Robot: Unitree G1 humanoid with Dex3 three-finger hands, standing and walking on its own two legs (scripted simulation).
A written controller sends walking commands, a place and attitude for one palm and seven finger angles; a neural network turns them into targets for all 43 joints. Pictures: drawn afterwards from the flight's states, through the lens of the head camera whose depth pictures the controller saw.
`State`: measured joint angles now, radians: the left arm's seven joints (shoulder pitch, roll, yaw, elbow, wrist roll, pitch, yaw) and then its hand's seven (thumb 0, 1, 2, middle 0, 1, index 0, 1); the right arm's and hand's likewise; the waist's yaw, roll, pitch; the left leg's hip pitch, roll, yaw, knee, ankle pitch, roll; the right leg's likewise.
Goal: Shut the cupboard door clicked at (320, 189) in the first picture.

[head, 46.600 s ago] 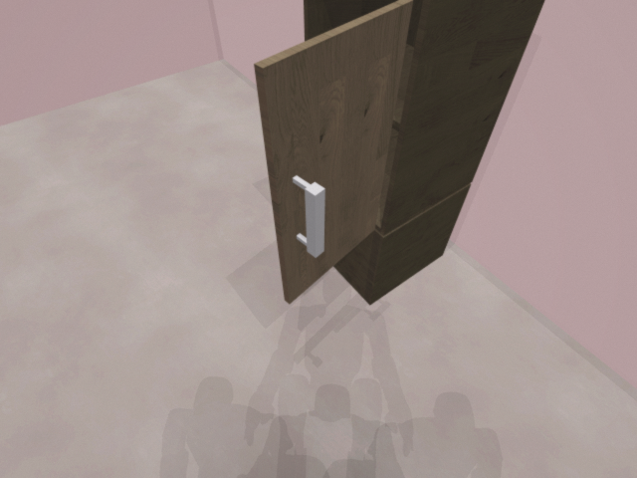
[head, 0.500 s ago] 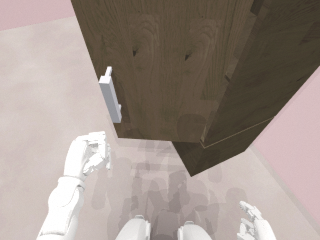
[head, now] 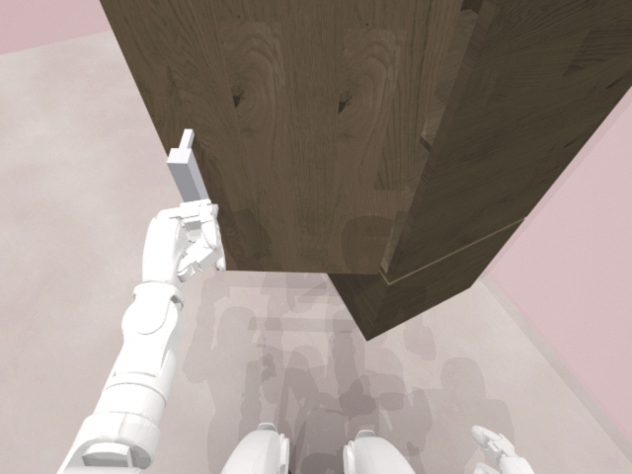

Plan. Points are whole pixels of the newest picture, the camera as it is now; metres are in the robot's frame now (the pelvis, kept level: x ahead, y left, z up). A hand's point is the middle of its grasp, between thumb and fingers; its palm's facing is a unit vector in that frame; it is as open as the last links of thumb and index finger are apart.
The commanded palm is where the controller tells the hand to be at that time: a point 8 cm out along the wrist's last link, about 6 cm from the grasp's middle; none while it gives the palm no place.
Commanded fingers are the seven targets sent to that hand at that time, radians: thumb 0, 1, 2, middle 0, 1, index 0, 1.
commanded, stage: bring the fist close to the handle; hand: left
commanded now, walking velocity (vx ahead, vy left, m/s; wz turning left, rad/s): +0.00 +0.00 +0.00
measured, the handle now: (199, 188) +0.49 +0.18 +0.04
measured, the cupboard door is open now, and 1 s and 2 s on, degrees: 62 55 40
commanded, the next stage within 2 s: push the door shut along its arc in 0.26 s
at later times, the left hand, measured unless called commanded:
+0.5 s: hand (205, 254) +0.38 +0.15 +0.04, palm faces -0.05 -1.00 -0.03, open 3.1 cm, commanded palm +0.37 +0.20 +0.05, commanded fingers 0.00 0.90 0.90 -1.30 -1.50 -1.30 -1.50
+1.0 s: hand (212, 213) +0.44 +0.15 +0.05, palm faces -0.16 -0.99 -0.05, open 3.1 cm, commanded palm +0.44 +0.19 +0.05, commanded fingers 0.00 0.90 0.90 -1.30 -1.50 -1.30 -1.50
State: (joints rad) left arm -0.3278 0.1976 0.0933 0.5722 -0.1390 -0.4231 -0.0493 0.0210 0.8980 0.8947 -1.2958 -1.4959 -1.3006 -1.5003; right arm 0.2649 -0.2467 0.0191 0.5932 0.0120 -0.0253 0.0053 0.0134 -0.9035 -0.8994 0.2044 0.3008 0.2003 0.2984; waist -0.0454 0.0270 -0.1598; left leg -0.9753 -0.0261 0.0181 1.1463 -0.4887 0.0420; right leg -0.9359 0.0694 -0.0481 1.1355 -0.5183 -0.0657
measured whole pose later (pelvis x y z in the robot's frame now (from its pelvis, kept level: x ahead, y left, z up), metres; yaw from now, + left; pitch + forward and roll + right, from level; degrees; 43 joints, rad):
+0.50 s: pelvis +0.00 +0.00 +0.00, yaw +0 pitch +18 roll -1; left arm -0.35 0.22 0.13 0.67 -0.18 -0.45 -0.16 0.02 0.90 0.89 -1.30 -1.50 -1.30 -1.50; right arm 0.25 -0.26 0.01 0.60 0.03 -0.03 -0.01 0.01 -0.90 -0.90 0.20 0.30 0.20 0.30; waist -0.04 0.03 -0.15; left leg -0.98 -0.03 0.02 1.14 -0.48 0.05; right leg -0.93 0.07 -0.05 1.12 -0.51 -0.06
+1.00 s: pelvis -0.01 +0.02 -0.01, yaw +0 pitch +21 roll -3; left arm -0.73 0.31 0.16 1.02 -0.14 -0.48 -0.24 0.01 0.89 0.90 -1.32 -1.50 -1.31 -1.50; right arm 0.33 -0.27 0.01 0.66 0.02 -0.02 0.01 0.01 -0.90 -0.90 0.20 0.30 0.20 0.30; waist -0.10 0.04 -0.15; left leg -1.09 -0.04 0.01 1.20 -0.48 0.07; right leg -1.03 0.06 -0.06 1.16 -0.50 -0.04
